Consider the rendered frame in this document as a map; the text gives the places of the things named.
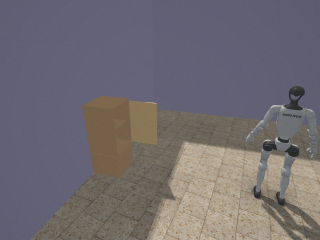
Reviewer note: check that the right robot upper arm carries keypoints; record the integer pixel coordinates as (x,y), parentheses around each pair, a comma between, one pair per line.
(311,122)

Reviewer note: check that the robot left foot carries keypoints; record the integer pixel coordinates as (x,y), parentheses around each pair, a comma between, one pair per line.
(256,193)

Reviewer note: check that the robot left hand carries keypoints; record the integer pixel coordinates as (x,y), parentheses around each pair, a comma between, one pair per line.
(251,139)

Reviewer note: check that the robot left forearm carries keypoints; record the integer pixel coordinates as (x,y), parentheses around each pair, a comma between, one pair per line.
(256,130)

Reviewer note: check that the robot right forearm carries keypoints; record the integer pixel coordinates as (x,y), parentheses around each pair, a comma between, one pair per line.
(313,141)

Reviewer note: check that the robot right hand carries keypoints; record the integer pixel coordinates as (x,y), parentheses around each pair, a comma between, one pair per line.
(313,151)

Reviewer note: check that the cupboard door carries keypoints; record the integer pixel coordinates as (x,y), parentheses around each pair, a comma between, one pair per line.
(143,122)

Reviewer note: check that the left robot shin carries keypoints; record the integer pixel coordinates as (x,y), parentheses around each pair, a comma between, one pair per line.
(260,177)

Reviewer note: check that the left robot upper arm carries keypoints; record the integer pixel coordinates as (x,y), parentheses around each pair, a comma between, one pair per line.
(272,110)

